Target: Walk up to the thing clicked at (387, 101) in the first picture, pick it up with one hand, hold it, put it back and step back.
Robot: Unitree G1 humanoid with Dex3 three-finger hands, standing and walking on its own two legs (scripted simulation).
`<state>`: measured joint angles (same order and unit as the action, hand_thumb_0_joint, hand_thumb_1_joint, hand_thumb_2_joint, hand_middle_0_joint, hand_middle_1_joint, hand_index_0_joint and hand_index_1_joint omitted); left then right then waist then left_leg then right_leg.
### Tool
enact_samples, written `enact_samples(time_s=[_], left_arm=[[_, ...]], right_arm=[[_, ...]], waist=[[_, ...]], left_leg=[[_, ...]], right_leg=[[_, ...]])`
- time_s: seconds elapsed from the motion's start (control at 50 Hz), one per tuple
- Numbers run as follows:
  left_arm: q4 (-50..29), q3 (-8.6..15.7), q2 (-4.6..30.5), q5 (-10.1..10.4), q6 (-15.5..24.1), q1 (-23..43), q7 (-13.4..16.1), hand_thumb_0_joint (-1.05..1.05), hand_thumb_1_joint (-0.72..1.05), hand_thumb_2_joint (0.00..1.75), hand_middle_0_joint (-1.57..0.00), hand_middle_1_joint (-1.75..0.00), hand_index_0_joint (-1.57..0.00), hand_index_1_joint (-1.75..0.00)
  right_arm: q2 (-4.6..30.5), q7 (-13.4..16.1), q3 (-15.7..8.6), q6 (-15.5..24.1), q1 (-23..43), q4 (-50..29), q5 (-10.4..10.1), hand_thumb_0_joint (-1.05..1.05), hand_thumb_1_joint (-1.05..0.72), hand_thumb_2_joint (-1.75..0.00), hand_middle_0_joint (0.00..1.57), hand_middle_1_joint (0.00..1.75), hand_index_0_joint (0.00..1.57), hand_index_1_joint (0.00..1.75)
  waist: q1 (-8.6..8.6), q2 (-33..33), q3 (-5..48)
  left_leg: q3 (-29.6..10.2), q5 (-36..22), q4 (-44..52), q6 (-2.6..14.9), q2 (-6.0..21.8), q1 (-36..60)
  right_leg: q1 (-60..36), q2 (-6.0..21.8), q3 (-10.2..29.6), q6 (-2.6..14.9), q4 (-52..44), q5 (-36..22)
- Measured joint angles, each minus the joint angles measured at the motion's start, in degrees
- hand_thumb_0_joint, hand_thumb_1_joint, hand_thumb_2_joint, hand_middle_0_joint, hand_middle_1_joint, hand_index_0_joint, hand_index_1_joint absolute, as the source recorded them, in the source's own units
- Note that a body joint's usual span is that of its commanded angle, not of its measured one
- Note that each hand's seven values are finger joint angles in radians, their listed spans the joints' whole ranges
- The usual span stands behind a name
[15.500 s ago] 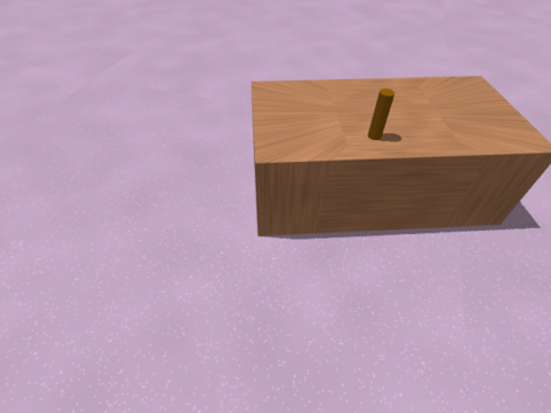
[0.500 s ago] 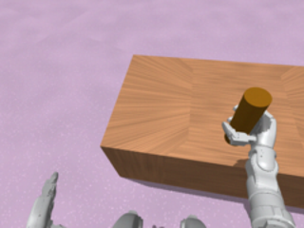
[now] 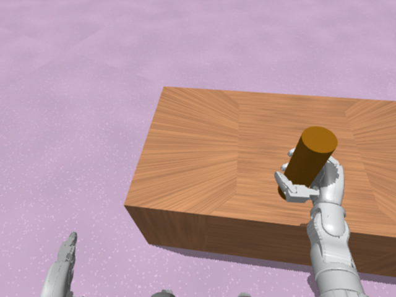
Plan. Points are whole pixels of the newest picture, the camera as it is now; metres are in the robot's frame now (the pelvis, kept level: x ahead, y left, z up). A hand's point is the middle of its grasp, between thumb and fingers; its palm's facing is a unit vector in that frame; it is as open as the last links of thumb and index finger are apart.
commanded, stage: lift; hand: right
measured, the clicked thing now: (302, 169) +0.36 -0.18 +0.07
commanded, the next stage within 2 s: hold in 0.20 s
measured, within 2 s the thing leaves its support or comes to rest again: neither
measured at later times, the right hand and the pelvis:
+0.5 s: hand (299, 175) +0.35 -0.17 +0.07, palm faces +0.21 +0.98 +0.00, open 7.9 cm; pelvis +0.01 +0.00 +0.01, yaw +0 degrees
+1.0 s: hand (297, 178) +0.34 -0.16 +0.07, palm faces +0.18 +0.98 +0.01, open 7.9 cm; pelvis +0.00 +0.00 +0.02, yaw +0 degrees
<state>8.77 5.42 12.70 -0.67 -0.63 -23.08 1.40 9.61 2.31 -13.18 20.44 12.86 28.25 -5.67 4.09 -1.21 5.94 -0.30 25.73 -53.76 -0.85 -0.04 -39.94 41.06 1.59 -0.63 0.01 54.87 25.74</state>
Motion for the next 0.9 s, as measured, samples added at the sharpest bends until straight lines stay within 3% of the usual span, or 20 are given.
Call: enact_samples(time_s=[0.36, 0.54, 0.9], left_arm=[[0.37, -0.57, -0.70, 0.53, -1.38, 0.45, 0.11, -0.01, -0.55, 0.06, -0.05, -0.05, -0.04, -0.06], [3.67, 0.95, 0.00, 0.85, -1.12, 1.46, 0.56, -0.01, -0.54, 0.06, -0.05, -0.05, -0.04, -0.06], [7.32, 0.75, -0.44, 1.25, -0.87, 3.32, 1.50, -0.01, -0.53, 0.05, -0.05, -0.06, -0.05, -0.06]], right_arm=[[-0.81, 0.52, 1.26, -1.43, -4.06, -4.53, -0.59, -0.01, 0.18, -1.12, 0.83, 1.18, 0.85, 1.18], [-1.00, 0.54, 2.00, -2.05, -5.56, -7.02, -1.34, -0.01, 0.18, -1.12, 0.83, 1.18, 0.85, 1.18], [-1.19, 0.86, 3.24, -3.71, -6.33, -8.53, -1.58, -0.01, 0.18, -1.12, 0.83, 1.18, 0.85, 1.18]], waist=[[-0.44, 0.39, -0.98], [-1.14, 0.68, -1.28], [-1.52, 0.80, -1.77]], left_leg=[[0.02, -0.27, 2.56, 0.19, 0.15, 4.20], [-0.02, -0.69, 3.67, 0.12, 0.33, 5.72], [0.04, -2.00, 6.06, -0.01, 0.54, 8.63]], right_leg=[[-4.42, -0.16, -0.03, -0.26, -3.09, -0.58], [-5.96, -0.35, -0.10, -0.14, -4.27, -1.06], [-8.81, -0.58, -0.07, 0.00, -6.68, -2.44]])
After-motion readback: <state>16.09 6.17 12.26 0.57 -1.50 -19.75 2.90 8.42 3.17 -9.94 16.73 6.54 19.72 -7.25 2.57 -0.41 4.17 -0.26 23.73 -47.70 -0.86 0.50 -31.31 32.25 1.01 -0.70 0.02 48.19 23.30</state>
